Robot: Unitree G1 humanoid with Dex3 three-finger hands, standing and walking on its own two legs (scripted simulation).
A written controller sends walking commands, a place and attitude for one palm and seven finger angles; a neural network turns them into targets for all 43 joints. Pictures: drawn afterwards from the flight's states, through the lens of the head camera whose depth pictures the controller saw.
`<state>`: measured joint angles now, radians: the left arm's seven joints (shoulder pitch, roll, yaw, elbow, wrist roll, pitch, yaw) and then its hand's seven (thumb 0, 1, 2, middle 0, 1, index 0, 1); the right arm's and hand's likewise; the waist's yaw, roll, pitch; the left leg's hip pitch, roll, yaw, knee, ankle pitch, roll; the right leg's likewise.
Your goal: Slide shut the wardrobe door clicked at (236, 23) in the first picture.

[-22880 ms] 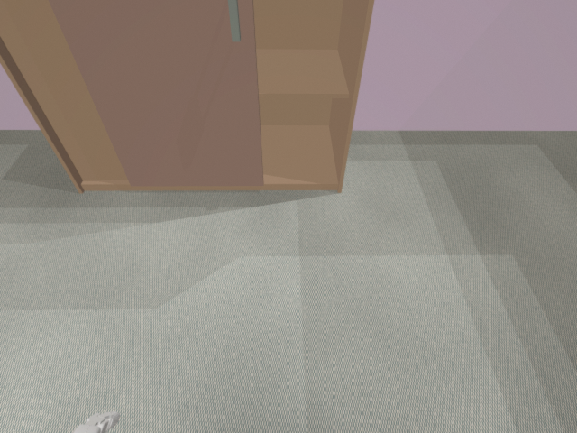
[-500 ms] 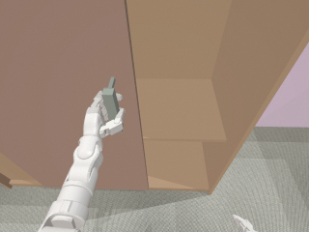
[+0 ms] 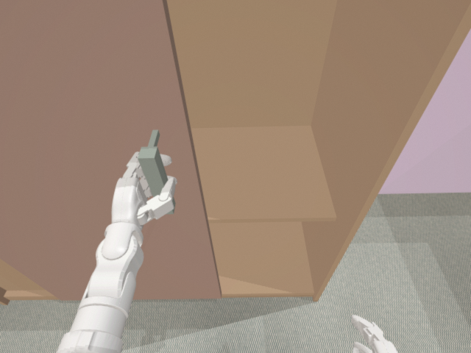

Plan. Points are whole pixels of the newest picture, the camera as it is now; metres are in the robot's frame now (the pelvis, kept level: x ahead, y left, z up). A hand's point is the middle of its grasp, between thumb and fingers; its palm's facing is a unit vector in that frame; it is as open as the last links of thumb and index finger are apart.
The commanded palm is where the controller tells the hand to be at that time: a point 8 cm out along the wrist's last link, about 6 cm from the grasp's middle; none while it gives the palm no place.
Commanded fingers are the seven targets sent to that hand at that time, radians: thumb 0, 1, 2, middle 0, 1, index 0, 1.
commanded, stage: grip the handle and tug to test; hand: left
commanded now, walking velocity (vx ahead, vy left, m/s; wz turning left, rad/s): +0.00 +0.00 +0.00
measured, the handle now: (161, 173) +0.42 +0.14 +0.09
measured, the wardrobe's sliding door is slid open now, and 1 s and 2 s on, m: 0.38 0.38 0.31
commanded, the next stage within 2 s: tug the door sideways, standing still in 0.12 s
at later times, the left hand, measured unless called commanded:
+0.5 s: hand (167, 196) +0.36 +0.12 +0.09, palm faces +0.06 -1.00 +0.00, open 6.2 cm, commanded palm +0.33 +0.14 +0.09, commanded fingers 0.00 0.90 0.90 -0.45 -1.40 -0.45 -1.40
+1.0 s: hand (164, 195) +0.36 +0.13 +0.09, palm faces -0.03 -0.98 -0.19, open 6.7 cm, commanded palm +0.34 +0.17 +0.09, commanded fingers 0.00 0.90 0.90 -0.45 -1.40 -0.45 -1.40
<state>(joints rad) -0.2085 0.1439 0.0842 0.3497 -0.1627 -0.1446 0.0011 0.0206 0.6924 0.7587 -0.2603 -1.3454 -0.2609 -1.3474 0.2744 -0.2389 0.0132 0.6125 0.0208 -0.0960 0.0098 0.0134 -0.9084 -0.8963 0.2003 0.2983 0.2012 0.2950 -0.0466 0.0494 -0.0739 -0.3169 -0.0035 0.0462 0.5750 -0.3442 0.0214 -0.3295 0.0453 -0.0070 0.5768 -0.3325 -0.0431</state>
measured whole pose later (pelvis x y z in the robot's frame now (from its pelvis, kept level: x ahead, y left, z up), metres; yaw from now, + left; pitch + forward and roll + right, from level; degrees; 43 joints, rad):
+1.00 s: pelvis +0.03 +0.03 +0.00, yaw +2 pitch +2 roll -1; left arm -0.15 0.17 -0.13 0.10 -0.05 -0.09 0.08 -0.03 0.57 0.76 -0.38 -1.39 -0.30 -1.40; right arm 0.13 -0.18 0.02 0.57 -0.04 0.03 -0.02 0.01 -0.91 -0.90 0.20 0.30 0.20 0.30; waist 0.02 0.09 0.06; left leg -0.20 -0.04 0.01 0.54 -0.38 0.06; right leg -0.40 0.02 -0.02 0.92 -0.43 0.00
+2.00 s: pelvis +0.05 -0.18 -0.01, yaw +8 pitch -3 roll -1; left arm -0.25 0.17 0.06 0.09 -0.08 -0.03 0.16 0.04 0.68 0.83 -0.42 -1.39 -0.24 -1.40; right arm 0.09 -0.23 -0.06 0.58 0.02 0.01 -0.01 0.01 -0.91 -0.90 0.20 0.30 0.20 0.29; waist 0.08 0.02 0.21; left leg -0.22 0.18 0.03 0.60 -0.32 -0.11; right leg -0.41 -0.02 -0.04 0.90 -0.42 0.03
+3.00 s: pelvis +0.02 -0.43 -0.01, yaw +2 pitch -4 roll -1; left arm -0.28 0.15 -0.03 0.23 -0.08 -0.05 0.16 0.01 0.72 0.79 -0.37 -1.35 -0.20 -1.40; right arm 0.19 -0.20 -0.02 0.57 0.04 0.06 0.00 0.01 -0.91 -0.90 0.20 0.30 0.20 0.29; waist 0.10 0.07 0.13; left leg -0.25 0.27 -0.01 0.60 -0.28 -0.10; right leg -0.33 -0.03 -0.06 0.73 -0.35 0.00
